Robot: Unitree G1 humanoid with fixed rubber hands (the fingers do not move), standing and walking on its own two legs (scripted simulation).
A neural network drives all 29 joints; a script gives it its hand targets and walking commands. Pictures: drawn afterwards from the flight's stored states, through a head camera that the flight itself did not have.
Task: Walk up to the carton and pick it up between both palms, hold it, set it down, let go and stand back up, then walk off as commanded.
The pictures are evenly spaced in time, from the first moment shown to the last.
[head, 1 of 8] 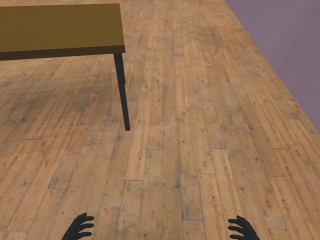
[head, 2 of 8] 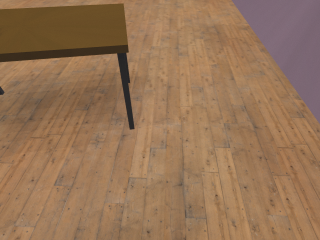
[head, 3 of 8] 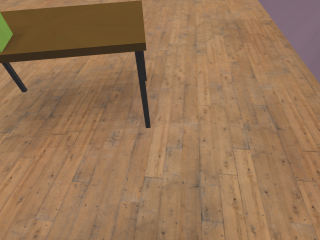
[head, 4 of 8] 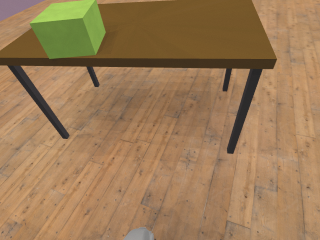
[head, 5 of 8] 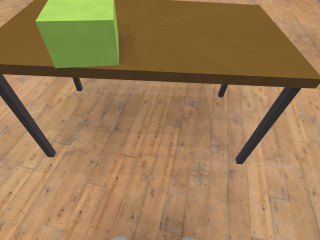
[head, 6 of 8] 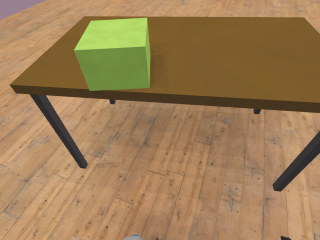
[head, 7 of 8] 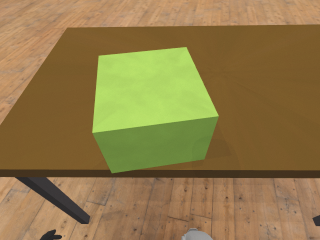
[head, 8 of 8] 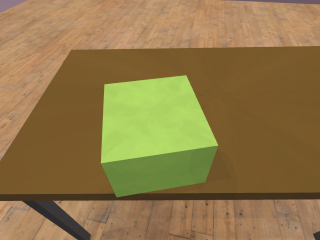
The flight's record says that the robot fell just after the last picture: no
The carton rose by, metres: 0.00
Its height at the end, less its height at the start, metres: +0.00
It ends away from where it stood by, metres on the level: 0.00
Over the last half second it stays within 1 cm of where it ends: yes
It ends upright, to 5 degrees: yes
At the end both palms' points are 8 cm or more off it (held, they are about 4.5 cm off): yes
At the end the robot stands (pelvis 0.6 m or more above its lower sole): yes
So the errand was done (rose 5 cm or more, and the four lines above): no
